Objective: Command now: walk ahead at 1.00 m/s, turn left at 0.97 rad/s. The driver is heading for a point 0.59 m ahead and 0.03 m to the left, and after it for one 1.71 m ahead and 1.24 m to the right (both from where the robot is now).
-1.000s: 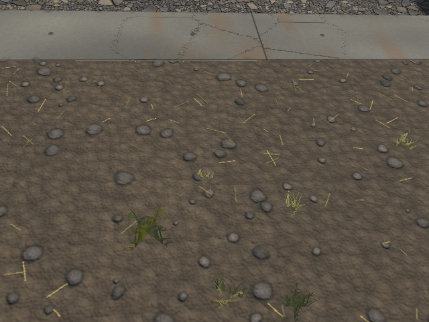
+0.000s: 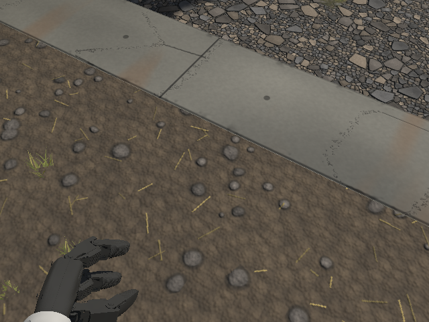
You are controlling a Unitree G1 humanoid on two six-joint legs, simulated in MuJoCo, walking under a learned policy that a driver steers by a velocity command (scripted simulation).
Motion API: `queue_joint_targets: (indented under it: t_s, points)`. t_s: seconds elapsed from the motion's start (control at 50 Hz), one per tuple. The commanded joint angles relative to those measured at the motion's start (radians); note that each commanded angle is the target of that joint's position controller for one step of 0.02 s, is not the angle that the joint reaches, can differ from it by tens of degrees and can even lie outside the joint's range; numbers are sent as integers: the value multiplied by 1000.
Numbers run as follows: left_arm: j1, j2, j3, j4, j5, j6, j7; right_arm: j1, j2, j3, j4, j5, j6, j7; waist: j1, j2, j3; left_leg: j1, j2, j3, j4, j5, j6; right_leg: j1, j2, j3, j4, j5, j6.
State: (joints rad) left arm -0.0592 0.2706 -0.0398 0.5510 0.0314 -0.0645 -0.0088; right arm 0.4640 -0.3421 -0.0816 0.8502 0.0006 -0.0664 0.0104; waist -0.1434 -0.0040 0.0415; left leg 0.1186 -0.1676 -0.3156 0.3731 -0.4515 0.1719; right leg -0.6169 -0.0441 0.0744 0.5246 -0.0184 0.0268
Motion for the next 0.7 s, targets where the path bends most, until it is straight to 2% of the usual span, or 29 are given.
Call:
queue_joint_targets:
  t_s: [0.02, 0.04, 0.06, 0.08, 0.1, 0.12, 0.16, 0.22, 0.26, 0.3, 0.34, 0.36, 0.38, 0.4, 0.42, 0.44, 0.46, 0.48, 0.5, 0.52, 0.54, 0.56, 0.58, 0.6, 0.62, 0.64, 0.66, 0.68, 0.7]
  points:
    - [516, 256, 114, 72, -5, -16, 47, -177, -202, -46, -92, -15, -30, 0, 366, 46, -300, -389, 115, -57, 547, 935, -35, 847, -7, -2, 50, -207, -37]
    - [653, 312, 133, 103, 38, -21, 62, -160, -20, -1, -127, -6, -37, -3, 356, -201, -397, -640, 23, 48, 899, 133, -38, 1078, -281, 305, -10, -574, -74]
    - [513, 350, 145, 83, 44, -15, 45, -50, -4, 25, -188, 33, -29, -3, 214, -454, -478, -826, 15, 142, 1061, -37, -51, 1076, -448, 853, -247, -744, -154]
    - [375, 226, 132, 52, 35, -8, 37, -118, -82, 19, -146, 0, -7, -12, 214, -229, -305, -883, 114, 169, 1073, 96, -47, 913, -381, 744, -274, -882, -161]
    - [331, 153, 114, 60, 27, -3, 33, -177, -100, 14, -147, -19, 6, 1, 207, -104, -188, -873, 154, 202, 1026, 166, -58, 778, -337, 550, -259, -732, -153]
    - [379, 123, 107, 96, 31, -1, 27, -256, -92, 13, -148, -35, 15, 14, 227, 3, -104, -848, 187, 213, 983, 176, -63, 685, -282, 376, -256, -477, -123]
    - [410, 103, 99, 162, 20, -17, 27, -268, -37, 29, -192, -40, 42, 46, 177, -80, -55, -858, 239, 219, 966, 175, -75, 578, -262, 255, -302, -400, -128]
    - [442, 70, 91, 220, -6, -47, 4, -370, 4, 49, -260, -39, 65, 65, 155, -52, 6, -925, 273, 239, 933, 236, -75, 540, -239, 36, -344, -134, -94]
    - [401, 93, 94, 225, -5, -62, 2, -421, 1, 58, -302, -36, 68, 74, 122, -77, 33, -909, 276, 261, 849, 344, -80, 483, -218, -96, -392, -28, -82]
    - [406, 113, 97, 239, 2, -69, 2, -488, -9, 64, -327, -29, 70, 83, 121, -62, 76, -878, 259, 323, 699, 420, -71, 473, -184, -217, -424, 91, -68]
    - [492, 122, 96, 275, 3, -70, 5, -577, 7, 77, -342, -39, 60, 97, 157, -11, 123, -802, 215, 410, 510, 450, -40, 489, -156, -289, -456, 250, -53]
    - [513, 126, 96, 286, 5, -66, 7, -565, 16, 81, -318, -32, 60, 95, 167, -18, 85, -703, 153, 456, 472, 454, -18, 517, -126, -326, -449, 484, -44]
    - [531, 179, 100, 286, 7, -67, 12, -565, 21, 84, -326, -36, 53, 94, 143, -63, 96, -660, 142, 469, 425, 423, -1, 541, -174, -327, -388, 743, -45]
    - [547, 204, 105, 297, 6, -58, 21, -537, -1, 80, -305, -42, 49, 85, 118, -80, 72, -621, 96, 496, 405, 367, 14, 613, -195, -326, -326, 990, -46]
    - [555, 236, 108, 308, 2, -44, 28, -466, -18, 73, -277, -55, 42, 72, 70, -108, 27, -516, 66, 473, 361, 319, 32, 636, -216, -319, -215, 1082, -60]
    - [524, 267, 112, 300, 2, -27, 34, -313, -65, 52, -224, -56, 39, 57, -11, -129, -55, -340, 42, 440, 331, 255, 48, 622, -235, -305, -34, 1107, -88]
    - [479, 270, 108, 291, -3, -14, 37, -89, -112, 26, -151, -56, 35, 38, -123, -123, -146, -83, 58, 374, 216, 285, 76, 531, -228, -305, 248, 1029, -109]
    - [450, 219, 103, 267, -9, -16, 31, -9, -189, -12, -128, -43, 46, 16, -128, 24, -273, 198, 198, 178, 192, 152, 66, 300, -85, -300, 686, 321, -91]
    - [654, 80, 67, 209, -51, -22, 9, -89, -271, -20, -171, -72, 37, 7, 64, 217, -461, 473, 597, -364, 146, 177, 200, -63, 33, -104, 1079, -521, -78]
    - [458, 187, 91, 190, -51, -29, 18, -40, -219, -25, -172, -58, 42, -9, -48, 4, -454, 370, 543, -373, 0, 109, 169, -140, 39, 19, 1108, -384, -98]
    - [429, 155, 88, 177, -61, -29, 15, -83, -181, -18, -120, -55, 25, -21, 24, 13, -209, 158, 520, -218, -58, 141, 131, -179, -9, -1, 1016, -307, -96]
    - [418, 122, 80, 186, -42, -21, 7, -127, -111, 0, -98, -49, 3, -16, 84, -42, -81, -29, 471, -114, -98, 176, 92, -139, -65, 1, 888, -273, -100]
    - [450, 96, 77, 224, -29, 1, -1, -174, -78, 10, -96, -51, -15, -15, 129, -54, -18, -160, 424, -1, -136, 214, 47, -65, -86, 9, 840, -249, -96]
    - [503, 78, 74, 253, -16, 25, -11, -172, -33, 22, -90, -42, -30, -13, 161, -15, 5, -274, 399, 80, -164, 289, 17, 27, -101, 15, 805, -224, -87]
    - [520, 63, 76, 262, -12, 43, -22, -175, -18, 27, -80, -30, -43, -10, 185, 32, -5, -300, 392, 116, -205, 245, 8, 42, -110, 14, 776, -221, -78]
    - [482, 60, 80, 262, -9, 55, -30, -170, -4, 29, -64, -17, -57, -6, 187, 26, 30, -321, 370, 172, -239, 267, -13, 12, -123, 11, 741, -199, -73]
    - [436, 54, 83, 254, -13, 60, -35, -172, 1, 32, -55, -16, -66, -3, 187, 14, 65, -321, 354, 254, -254, 444, -37, -26, -114, -7, 711, -154, -67]
    - [374, 45, 82, 225, -14, 56, -36, -162, 7, 35, -47, -13, -74, -1, 188, 23, 100, -337, 333, 346, -233, 764, -62, -35, -104, -43, 648, -120, -62]
    - [329, 23, 75, 200, -14, 50, -39, -182, 6, 36, -47, -13, -79, -1, 197, 51, 107, -359, 301, 428, -222, 920, -75, -16, -84, -90, 560, -56, -59]
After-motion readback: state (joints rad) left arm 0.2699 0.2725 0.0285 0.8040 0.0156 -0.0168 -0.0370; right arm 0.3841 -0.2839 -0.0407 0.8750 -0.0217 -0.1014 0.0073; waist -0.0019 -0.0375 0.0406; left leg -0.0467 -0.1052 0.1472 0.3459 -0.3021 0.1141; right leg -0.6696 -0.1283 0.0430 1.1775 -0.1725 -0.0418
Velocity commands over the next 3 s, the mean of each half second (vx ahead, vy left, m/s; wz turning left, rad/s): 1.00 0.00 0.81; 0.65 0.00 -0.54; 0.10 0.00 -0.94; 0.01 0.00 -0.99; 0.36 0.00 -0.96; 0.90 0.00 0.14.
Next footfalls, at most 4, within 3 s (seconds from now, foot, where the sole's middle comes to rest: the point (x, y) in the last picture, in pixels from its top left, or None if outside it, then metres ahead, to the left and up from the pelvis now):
0.02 right None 0.23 -0.17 -0.76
0.48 left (146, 284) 0.57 0.14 -0.76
0.88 right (136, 174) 0.99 0.16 -0.76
1.32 left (88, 152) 1.11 0.34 -0.76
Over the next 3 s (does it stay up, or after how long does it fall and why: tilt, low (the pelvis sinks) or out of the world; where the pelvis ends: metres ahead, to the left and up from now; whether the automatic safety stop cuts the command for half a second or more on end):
stays up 0.94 -0.22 -0.01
